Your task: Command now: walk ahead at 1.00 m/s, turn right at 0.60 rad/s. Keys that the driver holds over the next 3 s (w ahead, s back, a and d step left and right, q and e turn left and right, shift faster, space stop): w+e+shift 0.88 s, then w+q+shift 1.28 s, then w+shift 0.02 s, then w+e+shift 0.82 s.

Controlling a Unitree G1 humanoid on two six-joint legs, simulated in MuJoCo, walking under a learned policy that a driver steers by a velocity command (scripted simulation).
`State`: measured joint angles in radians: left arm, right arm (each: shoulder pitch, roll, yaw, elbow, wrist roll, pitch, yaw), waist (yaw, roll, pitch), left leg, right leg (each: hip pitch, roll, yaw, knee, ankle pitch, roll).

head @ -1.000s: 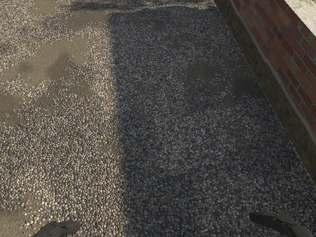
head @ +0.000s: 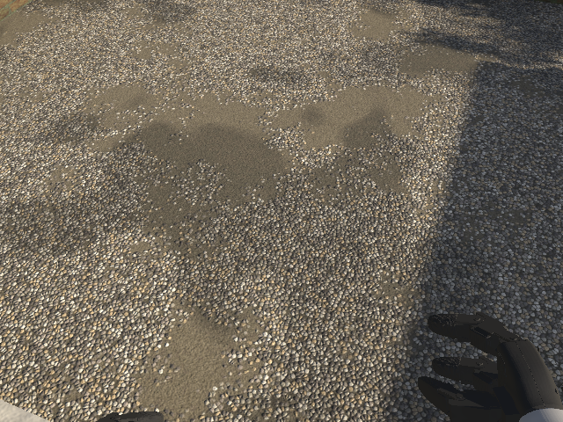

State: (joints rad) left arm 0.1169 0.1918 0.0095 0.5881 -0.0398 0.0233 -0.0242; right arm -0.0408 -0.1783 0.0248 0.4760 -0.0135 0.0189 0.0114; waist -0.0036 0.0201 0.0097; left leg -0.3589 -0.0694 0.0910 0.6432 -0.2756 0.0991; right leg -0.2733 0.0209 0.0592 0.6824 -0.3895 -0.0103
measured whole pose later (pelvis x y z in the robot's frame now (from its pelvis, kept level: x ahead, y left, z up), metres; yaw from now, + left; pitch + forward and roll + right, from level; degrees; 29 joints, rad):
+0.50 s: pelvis -0.02 +0.00 -0.01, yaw -17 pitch -3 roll +1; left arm 0.08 0.19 0.02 0.58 -0.07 0.08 -0.02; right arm 0.07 -0.24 -0.05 0.55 -0.01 0.05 -0.01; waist 0.03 0.04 0.09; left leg -0.33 0.07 0.36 0.71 -0.34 0.09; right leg -0.37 0.07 0.14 0.80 -0.37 -0.06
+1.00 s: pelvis -0.05 -0.05 -0.01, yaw -45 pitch +1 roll +2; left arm -0.09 0.25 0.03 0.50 0.00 0.07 -0.04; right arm 0.27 -0.24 -0.02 0.65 -0.03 -0.04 -0.01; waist -0.08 -0.02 0.03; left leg -0.29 0.12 0.22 0.76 -0.47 -0.04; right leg -0.64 -0.03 0.05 0.95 -0.27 0.01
